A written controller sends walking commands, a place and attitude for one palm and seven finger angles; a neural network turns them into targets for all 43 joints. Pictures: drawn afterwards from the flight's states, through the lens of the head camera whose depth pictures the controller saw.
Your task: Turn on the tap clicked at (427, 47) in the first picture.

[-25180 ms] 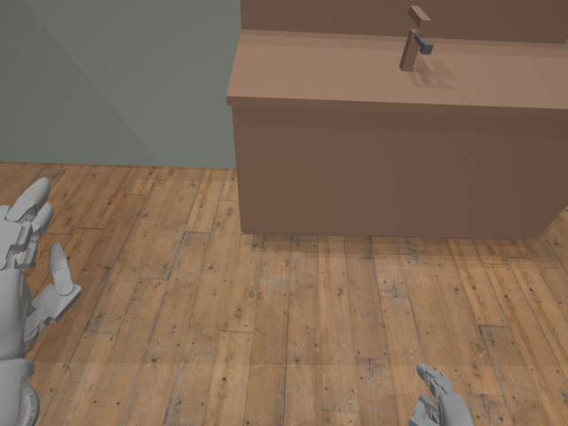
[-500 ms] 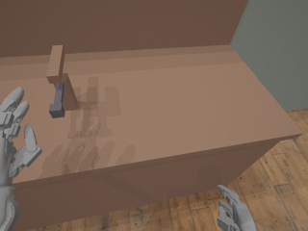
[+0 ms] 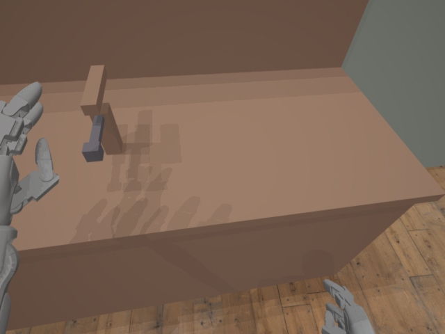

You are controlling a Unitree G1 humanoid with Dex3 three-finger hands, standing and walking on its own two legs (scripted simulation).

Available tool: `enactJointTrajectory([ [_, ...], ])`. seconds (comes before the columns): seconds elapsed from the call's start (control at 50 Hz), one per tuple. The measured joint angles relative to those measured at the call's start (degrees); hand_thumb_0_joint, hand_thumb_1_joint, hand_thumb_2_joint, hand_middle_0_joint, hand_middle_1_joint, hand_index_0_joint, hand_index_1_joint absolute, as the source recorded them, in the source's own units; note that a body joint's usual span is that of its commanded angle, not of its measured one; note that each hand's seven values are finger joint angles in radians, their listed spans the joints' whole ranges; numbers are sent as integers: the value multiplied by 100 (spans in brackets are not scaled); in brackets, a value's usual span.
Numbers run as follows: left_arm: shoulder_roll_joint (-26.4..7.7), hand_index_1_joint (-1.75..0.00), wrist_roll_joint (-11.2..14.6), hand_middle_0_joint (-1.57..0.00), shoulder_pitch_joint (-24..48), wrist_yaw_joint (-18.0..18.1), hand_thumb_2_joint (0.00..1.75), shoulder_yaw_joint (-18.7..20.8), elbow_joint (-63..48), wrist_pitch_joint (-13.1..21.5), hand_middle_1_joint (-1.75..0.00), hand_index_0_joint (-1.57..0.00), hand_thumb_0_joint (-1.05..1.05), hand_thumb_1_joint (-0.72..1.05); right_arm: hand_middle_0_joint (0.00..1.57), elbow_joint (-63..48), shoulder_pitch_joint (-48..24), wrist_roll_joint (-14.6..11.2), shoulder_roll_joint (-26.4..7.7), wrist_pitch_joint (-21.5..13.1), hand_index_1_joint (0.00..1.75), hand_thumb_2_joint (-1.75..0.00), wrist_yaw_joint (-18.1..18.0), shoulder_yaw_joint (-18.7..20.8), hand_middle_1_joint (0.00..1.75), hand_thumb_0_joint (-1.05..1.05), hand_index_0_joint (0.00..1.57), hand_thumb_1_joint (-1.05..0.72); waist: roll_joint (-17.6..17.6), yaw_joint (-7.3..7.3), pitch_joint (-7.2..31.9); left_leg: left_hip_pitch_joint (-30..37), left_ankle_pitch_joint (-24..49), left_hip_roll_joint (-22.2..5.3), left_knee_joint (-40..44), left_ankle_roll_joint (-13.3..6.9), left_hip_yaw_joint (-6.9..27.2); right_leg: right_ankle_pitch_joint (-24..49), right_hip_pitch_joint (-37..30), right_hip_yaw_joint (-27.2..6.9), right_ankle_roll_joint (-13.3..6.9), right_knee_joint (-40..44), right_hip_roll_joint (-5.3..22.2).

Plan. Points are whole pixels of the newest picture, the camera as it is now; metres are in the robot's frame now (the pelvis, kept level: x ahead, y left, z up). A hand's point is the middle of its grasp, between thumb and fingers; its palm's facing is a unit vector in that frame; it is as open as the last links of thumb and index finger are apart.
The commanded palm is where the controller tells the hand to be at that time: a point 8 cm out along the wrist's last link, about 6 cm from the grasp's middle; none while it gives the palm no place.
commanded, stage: turn the palm inward beside the body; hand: left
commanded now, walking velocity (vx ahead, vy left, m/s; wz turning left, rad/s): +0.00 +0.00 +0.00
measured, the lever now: (93, 151) +0.38 +0.30 +0.09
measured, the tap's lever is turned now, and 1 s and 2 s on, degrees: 0 0 0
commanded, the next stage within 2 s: none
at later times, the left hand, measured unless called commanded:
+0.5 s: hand (80, 213) +0.22 +0.22 +0.17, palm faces +0.48 -0.83 -0.29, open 7.5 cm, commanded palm +0.17 +0.26 +0.17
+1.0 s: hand (92, 212) +0.23 +0.22 +0.15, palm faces +0.40 -0.89 -0.21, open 7.5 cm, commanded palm +0.18 +0.26 +0.17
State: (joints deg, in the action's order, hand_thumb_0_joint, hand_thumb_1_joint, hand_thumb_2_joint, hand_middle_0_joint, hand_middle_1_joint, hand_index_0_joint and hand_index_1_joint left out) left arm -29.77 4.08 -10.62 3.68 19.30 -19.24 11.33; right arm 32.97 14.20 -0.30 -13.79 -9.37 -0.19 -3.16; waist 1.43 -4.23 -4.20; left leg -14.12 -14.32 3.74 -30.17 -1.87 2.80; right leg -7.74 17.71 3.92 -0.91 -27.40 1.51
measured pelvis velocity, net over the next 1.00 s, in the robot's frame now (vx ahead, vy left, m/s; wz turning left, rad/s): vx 0.05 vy -0.02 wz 0.01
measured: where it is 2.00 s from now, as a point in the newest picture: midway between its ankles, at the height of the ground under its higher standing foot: outside the picture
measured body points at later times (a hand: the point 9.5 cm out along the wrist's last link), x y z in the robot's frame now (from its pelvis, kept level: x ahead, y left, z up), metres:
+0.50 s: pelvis +0.02 -0.05 -0.01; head +0.02 -0.08 +0.43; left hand +0.18 +0.26 +0.18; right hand +0.23 -0.28 -0.10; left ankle +0.02 +0.09 -0.73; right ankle +0.07 -0.12 -0.73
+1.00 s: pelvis +0.05 -0.02 -0.01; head +0.04 -0.04 +0.44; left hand +0.20 +0.26 +0.16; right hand +0.25 -0.24 -0.08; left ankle +0.02 +0.10 -0.73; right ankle +0.07 -0.12 -0.73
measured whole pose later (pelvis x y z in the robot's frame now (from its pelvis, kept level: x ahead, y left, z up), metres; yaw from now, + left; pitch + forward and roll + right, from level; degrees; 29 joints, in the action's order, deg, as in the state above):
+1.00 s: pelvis +0.05 -0.02 -0.01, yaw +1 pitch +2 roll +0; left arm -16.2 13.0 -29.4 2.8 16.7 -29.5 1.0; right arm 37.3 12.4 -2.2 -14.1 -15.5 -4.5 -1.2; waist -2.5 -5.9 3.8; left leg -17.1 -22.8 1.3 -38.4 -0.2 3.3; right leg -17.8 21.3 5.6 -2.3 -37.4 0.0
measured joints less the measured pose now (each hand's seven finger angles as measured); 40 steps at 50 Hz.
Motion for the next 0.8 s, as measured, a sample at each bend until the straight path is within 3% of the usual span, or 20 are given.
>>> enactJointTrajectory([
  [0.04, 109, -30, 341, -22, 418, -97, 90, 284, 218, -315, -30, -21, 2, 88, 20, 230, -186, -11, -19, 65, 30, -90, 70, -61, 30, 1, 20, -90, -49, -35, 95, 63, -38, -21, -18, 45, -91, -85, 29, -93, -21, -138, -24],
  [0.1, 492, -30, 754, -21, 306, -316, 90, 545, 279, -983, -30, -21, 2, 89, 20, 357, -331, -139, -44, 91, 30, -90, 54, -66, 30, 1, 21, -90, -253, 36, 358, 213, -116, -57, 21, 30, -239, -185, -9, -244, -9, -229, -73],
  [0.16, 633, -30, 623, -20, -380, -545, 90, 339, 9, -1576, -30, -20, 1, 89, 20, 222, -399, -245, -83, 140, 30, -90, 45, -64, 30, 1, 21, -90, -394, 146, 498, 311, -184, -65, 22, 13, -312, -305, -15, -318, -15, -373, -90],
  [0.2, 689, -30, 566, -20, -895, -634, 90, 119, -225, -1688, -30, -20, 1, 89, 20, 103, -438, -212, -80, 146, 30, -90, 43, -37, 30, 1, 21, -90, -398, 189, 526, 272, -240, -83, -53, 38, -327, -390, 60, -329, -41, -509, -109],
  [0.24, 748, -30, 640, -21, -1322, -643, 90, -1, -447, -1534, -30, -20, 2, 89, 20, 44, -459, -161, -52, 121, 30, -90, 29, 4, 30, 1, 21, -90, -316, 164, 539, 165, -319, -124, -195, 87, -323, -478, 183, -318, -86, -672, -148],
  [0.3, 817, -30, 753, -21, -1668, -429, 90, 14, -702, -965, -30, -21, 2, 89, 20, 55, -395, -96, -17, 18, 30, -90, -8, 117, 30, 1, 21, -90, -176, 16, 550, 9, -457, -227, -434, 190, -248, -591, 298, -227, -184, -843, -240],
  [0.38, 920, -30, 692, -22, -1571, -15, 90, 266, -743, -374, -30, -21, 2, 88, 20, 216, -298, -69, -100, -135, 30, -90, -62, 215, 30, 1, 20, -90, -202, -131, 563, -221, -621, -327, -767, 298, 6, -723, 372, 38, -283, -976, -313],
  [0.44, 958, -30, 707, -21, -1285, 65, 90, 382, -545, -474, -30, -21, 2, 88, 20, 377, -311, -92, -195, -131, 30, -90, -159, 219, 30, 1, 20, -90, -341, -162, 563, -330, -679, -348, -894, 305, 185, -790, 383, 217, -303, -1000, -325],
  [0.54, 914, -30, 782, -21, -958, -135, 90, 134, -238, -1217, -30, -20, 2, 89, 20, 568, -474, -173, -228, -19, 30, -90, -362, 246, 30, 1, 21, -90, -566, -103, 533, -400, -724, -425, -936, 267, 235, -834, 377, 343, -254, -960, -340],
  [0.58, 894, -30, 784, -21, -953, -174, 90, 6, -245, -1333, -30, -20, 2, 89, 20, 594, -548, -184, -189, -13, 30, -90, -395, 270, 30, 1, 20, -90, -582, -54, 530, -438, -727, -437, -929, 311, 212, -861, 434, 339, -243, -989, -335],
  [0.68, 887, -30, 868, -21, -1350, -41, 90, 6, -690, -1099, -30, -21, 2, 89, 20, 563, -553, -174, -32, -100, 30, -90, -346, 324, 30, 1, 20, -90, -470, 10, 635, -521, -795, -455, -930, 411, 107, -942, 604, 242, -326, -1100, -351],
  [0.74, 949, -30, 949, -21, -1664, 18, 90, 170, -939, -883, -30, -21, 2, 89, 20, 548, -434, -188, -4, -180, 30, -90, -291, 332, 30, 1, 20, -90, -424, 7, 771, -510, -869, -443, -931, 382, 63, -1012, 618, 198, -333, -1131, -344],
  [0.8, 1058, -30, 1015, -21, -1825, -21, 90, 283, -946, -878, -30, -21, 2, 89, 20, 536, -305, -226, -33, -237, 30, -90, -296, 338, 30, 1, 20, -90, -446, -34, 856, -435, -913, -415, -903, 329, 54, -1051, 537, 185, -289, -1097, -318],
])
